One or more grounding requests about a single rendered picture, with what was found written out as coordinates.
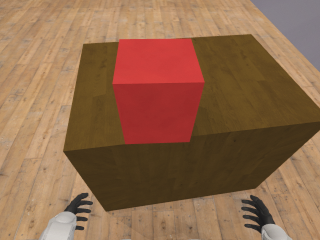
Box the carton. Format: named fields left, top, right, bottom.
left=112, top=38, right=205, bottom=144

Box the robot left forearm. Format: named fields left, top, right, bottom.
left=38, top=211, right=77, bottom=240

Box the right robot hand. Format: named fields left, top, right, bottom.
left=241, top=195, right=275, bottom=233

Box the pedestal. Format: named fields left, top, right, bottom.
left=63, top=34, right=320, bottom=212

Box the left robot hand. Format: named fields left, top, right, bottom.
left=64, top=193, right=93, bottom=231

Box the robot right forearm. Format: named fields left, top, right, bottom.
left=261, top=224, right=292, bottom=240

